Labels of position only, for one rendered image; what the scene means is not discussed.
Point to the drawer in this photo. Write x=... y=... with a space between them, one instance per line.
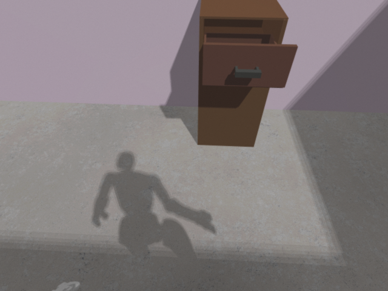
x=223 y=51

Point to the handle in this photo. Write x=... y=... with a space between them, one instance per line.
x=247 y=73

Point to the cabinet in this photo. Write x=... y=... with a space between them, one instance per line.
x=230 y=116

